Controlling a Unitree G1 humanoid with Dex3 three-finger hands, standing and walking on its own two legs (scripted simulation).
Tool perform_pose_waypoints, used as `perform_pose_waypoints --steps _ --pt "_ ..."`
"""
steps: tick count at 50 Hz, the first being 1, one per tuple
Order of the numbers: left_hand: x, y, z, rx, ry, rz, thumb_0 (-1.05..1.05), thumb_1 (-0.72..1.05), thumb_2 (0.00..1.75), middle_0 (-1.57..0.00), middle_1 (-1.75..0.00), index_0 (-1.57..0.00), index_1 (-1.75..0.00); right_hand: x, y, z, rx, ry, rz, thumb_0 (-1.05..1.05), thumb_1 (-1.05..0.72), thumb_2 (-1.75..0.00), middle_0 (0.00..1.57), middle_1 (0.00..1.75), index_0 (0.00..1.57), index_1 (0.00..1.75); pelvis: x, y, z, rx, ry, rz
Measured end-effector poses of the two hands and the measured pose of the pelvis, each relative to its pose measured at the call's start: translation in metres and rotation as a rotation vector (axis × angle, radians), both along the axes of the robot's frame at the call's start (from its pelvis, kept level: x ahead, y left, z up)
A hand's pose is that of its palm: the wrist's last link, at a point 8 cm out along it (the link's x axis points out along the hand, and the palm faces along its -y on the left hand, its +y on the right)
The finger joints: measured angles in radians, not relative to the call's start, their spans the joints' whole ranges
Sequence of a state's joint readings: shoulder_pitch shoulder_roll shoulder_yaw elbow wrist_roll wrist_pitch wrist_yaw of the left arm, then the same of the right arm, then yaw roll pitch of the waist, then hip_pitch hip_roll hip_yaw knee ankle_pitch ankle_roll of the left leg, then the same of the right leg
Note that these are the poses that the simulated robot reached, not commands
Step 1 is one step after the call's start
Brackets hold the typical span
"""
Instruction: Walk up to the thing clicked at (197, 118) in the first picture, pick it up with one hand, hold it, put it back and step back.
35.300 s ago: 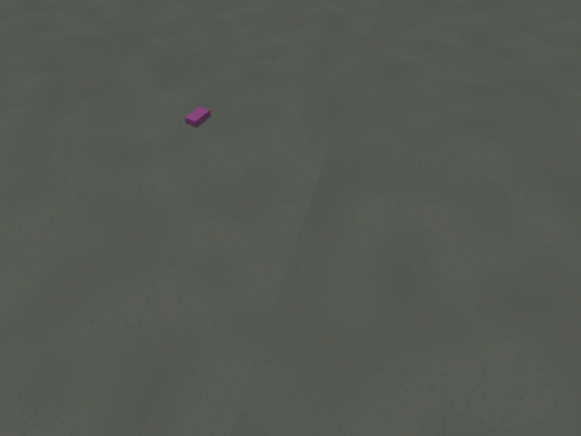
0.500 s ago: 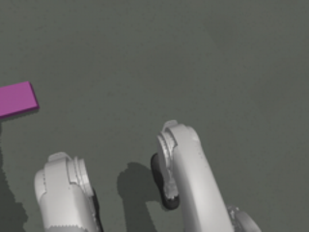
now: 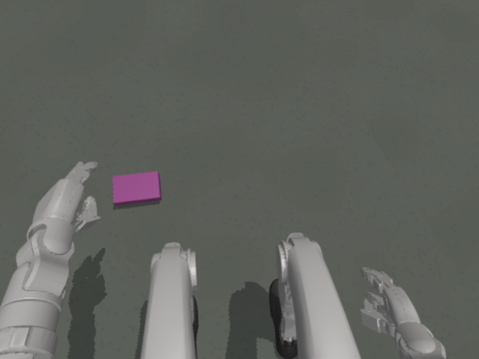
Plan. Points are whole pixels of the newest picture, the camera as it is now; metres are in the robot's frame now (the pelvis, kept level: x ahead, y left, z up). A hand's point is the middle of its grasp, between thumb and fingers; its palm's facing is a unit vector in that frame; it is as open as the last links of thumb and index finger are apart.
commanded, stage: home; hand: left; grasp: from above
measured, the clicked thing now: (137, 188) +0.52 +0.27 -0.46
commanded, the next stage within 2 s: none
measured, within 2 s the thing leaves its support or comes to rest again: neither
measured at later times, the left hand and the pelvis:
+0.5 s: hand (73, 269) +0.26 +0.19 +0.10, palm faces +0.09 -0.96 -0.25, open 7.4 cm; pelvis +0.04 -0.01 +0.18, yaw +3 degrees
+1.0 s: hand (23, 327) +0.21 +0.18 +0.19, palm faces +0.12 -0.97 -0.20, open 7.4 cm; pelvis +0.07 -0.01 +0.23, yaw +4 degrees
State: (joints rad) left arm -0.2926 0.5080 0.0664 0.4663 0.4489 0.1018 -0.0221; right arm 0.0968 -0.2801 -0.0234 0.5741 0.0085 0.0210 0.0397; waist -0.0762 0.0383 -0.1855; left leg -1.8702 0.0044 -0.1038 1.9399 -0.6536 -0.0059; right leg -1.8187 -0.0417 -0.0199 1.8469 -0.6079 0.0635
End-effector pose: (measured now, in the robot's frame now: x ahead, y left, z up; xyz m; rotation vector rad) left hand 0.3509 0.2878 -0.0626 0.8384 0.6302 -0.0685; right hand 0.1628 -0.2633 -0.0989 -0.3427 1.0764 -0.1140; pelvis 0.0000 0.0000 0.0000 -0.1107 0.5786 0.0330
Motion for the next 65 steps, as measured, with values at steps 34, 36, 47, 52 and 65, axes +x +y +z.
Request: perform_pose_waypoints --steps 34,36,47,52,65 --pt "-0.138 -0.061 0.258 -0.525 0.072 0.518 0.02 0.91 0.90 -0.20 -0.29 -0.20 -0.30 0.037 0.013 0.251 0.005 -0.406 -0.104 0.01 -0.91 -0.90 0.20 0.29 0.20 0.30 0.063 -0.012 0.221 0.065 -0.356 0.037" --pt "-0.142 -0.062 0.268 -0.526 0.065 0.515 0.02 0.91 0.90 -0.20 -0.29 -0.20 -0.30 0.043 0.015 0.258 0.007 -0.433 -0.099 0.01 -0.91 -0.90 0.20 0.29 0.20 0.30 0.066 -0.011 0.226 0.067 -0.369 0.039" --pt "-0.157 -0.062 0.278 -0.535 0.079 0.528 0.01 0.91 0.90 -0.20 -0.29 -0.20 -0.30 0.083 0.027 0.281 0.032 -0.557 -0.020 0.01 -0.91 -0.90 0.20 0.30 0.20 0.30 0.071 -0.012 0.234 0.078 -0.406 0.049" --pt "-0.155 -0.063 0.275 -0.540 0.083 0.530 0.02 0.91 0.90 -0.20 -0.29 -0.20 -0.30 0.089 0.028 0.282 0.030 -0.567 0.004 0.01 -0.91 -0.90 0.20 0.30 0.20 0.30 0.071 -0.013 0.234 0.079 -0.409 0.051" --pt "-0.150 -0.063 0.278 -0.531 0.074 0.512 0.02 0.91 0.90 -0.20 -0.29 -0.20 -0.30 0.076 0.023 0.276 0.018 -0.522 -0.017 0.01 -0.91 -0.90 0.20 0.30 0.20 0.30 0.073 -0.013 0.235 0.079 -0.415 0.048"
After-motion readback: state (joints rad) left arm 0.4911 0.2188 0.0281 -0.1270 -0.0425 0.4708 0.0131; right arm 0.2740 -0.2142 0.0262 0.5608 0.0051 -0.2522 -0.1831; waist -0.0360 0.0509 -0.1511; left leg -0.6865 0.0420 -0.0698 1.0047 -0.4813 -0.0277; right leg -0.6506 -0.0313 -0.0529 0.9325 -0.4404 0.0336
